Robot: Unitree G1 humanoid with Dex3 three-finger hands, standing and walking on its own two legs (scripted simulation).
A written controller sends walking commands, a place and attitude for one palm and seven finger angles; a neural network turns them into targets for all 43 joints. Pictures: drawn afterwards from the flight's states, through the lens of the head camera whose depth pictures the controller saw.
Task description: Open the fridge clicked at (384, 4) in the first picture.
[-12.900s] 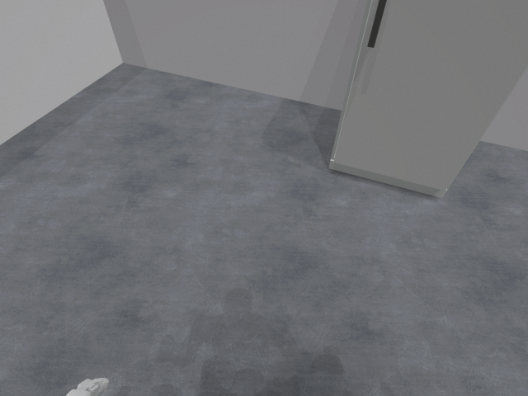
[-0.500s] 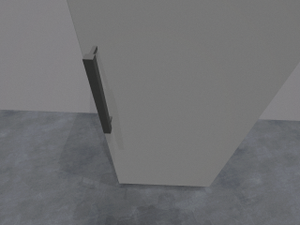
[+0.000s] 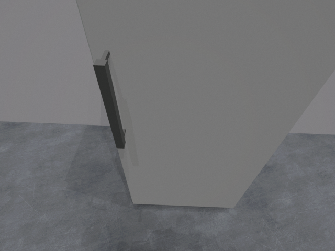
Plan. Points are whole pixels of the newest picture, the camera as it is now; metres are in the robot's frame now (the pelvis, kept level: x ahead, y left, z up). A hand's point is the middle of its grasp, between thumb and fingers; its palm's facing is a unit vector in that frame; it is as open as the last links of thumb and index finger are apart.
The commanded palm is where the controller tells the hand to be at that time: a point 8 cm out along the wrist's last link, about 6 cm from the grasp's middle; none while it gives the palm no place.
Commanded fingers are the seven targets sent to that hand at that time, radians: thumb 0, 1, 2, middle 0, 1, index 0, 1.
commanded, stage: look again from close up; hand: left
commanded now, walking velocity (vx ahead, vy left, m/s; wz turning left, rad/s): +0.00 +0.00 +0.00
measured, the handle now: (114, 106) +0.45 +0.17 +0.10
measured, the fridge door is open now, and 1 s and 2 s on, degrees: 0 0 0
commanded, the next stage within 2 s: raise the hand to about handle height in 0.70 s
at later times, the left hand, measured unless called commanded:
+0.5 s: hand out of the picture +0.06 +0.25 -0.16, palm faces -0.04 -0.94 -0.33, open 7.4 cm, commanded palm none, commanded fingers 0.00 0.90 0.90 -0.20 -0.30 -0.20 -0.30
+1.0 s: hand (69, 217) +0.20 +0.25 -0.03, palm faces +0.23 -0.96 -0.14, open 7.6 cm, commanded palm +0.11 +0.30 -0.05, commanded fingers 0.00 0.64 0.79 -0.22 -0.47 -0.22 -0.47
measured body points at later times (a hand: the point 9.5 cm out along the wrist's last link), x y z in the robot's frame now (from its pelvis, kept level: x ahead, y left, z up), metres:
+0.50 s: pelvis +0.00 +0.00 +0.00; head +0.01 +0.01 +0.45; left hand +0.06 +0.30 -0.14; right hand +0.07 -0.29 -0.13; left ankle -0.01 +0.11 -0.75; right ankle -0.02 -0.11 -0.75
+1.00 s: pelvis -0.02 +0.00 -0.02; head +0.00 +0.01 +0.43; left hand +0.18 +0.30 -0.02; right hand +0.12 -0.26 -0.11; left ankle -0.01 +0.11 -0.75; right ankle -0.02 -0.11 -0.75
